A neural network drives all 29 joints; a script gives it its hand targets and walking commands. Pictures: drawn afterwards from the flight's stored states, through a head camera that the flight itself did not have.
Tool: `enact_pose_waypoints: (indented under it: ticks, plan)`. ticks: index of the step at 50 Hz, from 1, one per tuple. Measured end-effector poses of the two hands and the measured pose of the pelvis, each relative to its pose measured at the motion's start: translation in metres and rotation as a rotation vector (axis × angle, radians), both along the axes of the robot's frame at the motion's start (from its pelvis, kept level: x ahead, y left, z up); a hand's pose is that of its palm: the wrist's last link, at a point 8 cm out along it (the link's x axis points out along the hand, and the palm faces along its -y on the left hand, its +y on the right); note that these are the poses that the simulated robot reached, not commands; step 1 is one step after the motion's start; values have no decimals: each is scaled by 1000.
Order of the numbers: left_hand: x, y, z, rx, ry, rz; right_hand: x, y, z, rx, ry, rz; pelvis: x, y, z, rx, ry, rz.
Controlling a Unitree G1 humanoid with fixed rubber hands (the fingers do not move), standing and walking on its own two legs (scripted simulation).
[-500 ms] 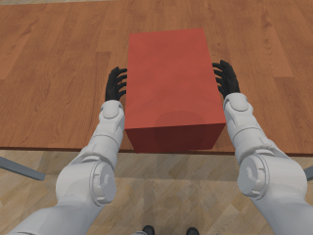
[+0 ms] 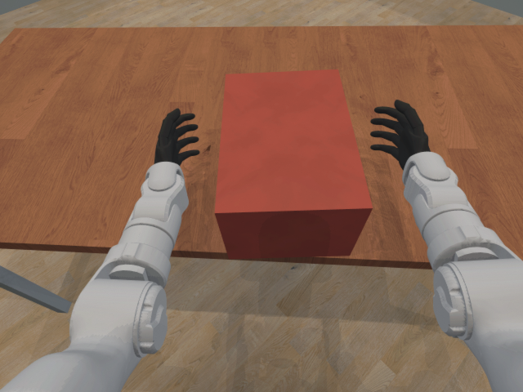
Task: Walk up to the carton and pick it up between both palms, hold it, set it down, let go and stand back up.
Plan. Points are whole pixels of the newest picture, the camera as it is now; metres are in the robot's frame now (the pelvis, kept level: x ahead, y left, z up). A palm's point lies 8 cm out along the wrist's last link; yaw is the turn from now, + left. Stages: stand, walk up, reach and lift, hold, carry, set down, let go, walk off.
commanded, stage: set down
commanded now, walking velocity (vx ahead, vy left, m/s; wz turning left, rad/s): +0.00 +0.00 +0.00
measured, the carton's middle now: (285, 161) +0.49 +0.04 +0.03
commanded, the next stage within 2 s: none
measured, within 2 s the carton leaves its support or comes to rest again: neither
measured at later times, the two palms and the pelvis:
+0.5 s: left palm (166, 205) +0.36 +0.21 +0.06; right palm (434, 203) +0.41 -0.19 +0.06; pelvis -0.03 -0.02 +0.00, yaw +2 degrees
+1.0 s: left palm (149, 214) +0.33 +0.22 +0.08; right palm (461, 211) +0.38 -0.21 +0.09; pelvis -0.01 -0.02 +0.01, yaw +2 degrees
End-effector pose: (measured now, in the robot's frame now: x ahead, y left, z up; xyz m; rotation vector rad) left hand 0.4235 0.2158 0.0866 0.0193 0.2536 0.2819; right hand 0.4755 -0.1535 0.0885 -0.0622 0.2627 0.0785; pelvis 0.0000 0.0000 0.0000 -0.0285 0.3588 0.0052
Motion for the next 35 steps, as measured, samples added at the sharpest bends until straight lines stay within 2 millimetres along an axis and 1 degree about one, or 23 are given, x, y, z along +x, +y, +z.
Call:
enact_pose_waypoints:
  ticks: [5, 8, 12, 15, 19, 24, 28, 35]
  plan:
    - [-14, 7, 2, -11, 9, 0, -14, -16, 5, -8, 13, 3, -5, -3, 2, 6, -42, 8]
    - [-24, 11, -5, -8, 35, -4, -24, -27, 1, -16, 41, -11, -8, -6, 2, 10, -64, 15]
    - [-35, 10, -11, -11, 25, -7, -39, -35, -6, -1, 48, -12, -12, -9, 1, 12, -71, 22]
    - [-42, 7, -19, -14, 39, -19, -48, -38, -15, 10, 63, -10, -17, -11, -1, 15, -84, 26]
    - [-52, 0, -24, -24, 11, -25, -60, -34, -20, 28, 25, 8, -21, -13, -1, 19, -93, 26]
    - [-61, -4, -31, -32, 36, -16, -69, -33, -30, 44, 47, 0, -26, -15, -2, 24, -100, 26]
    - [-62, -5, -23, -32, 27, -8, -71, -35, -25, 58, 36, -13, -28, -16, -2, 26, -111, 21]
    - [-65, -5, 2, -35, 13, -6, -71, -43, -2, 58, 1, -21, -27, -18, 4, 31, -174, 15]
